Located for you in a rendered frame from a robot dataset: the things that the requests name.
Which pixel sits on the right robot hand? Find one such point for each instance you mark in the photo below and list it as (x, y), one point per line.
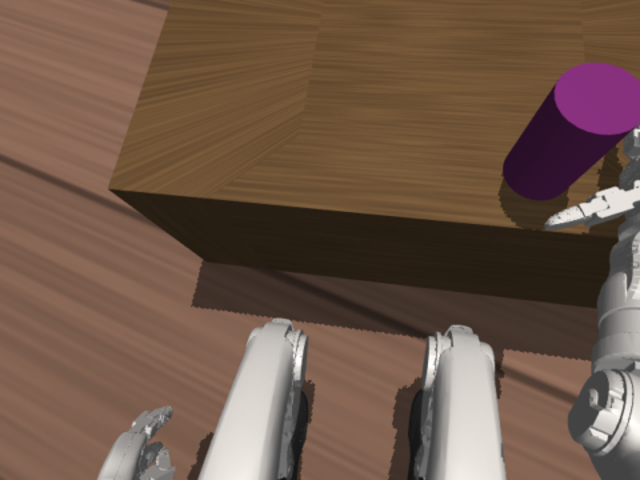
(610, 203)

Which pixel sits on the left robot hand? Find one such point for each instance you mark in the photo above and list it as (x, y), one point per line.
(130, 457)

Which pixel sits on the right robot arm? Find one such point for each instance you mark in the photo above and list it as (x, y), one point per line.
(605, 418)

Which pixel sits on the left robot foot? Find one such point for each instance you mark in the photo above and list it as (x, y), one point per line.
(299, 437)

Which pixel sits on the right robot foot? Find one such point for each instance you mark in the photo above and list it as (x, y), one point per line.
(414, 435)

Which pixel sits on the can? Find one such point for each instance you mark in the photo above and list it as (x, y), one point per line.
(590, 109)

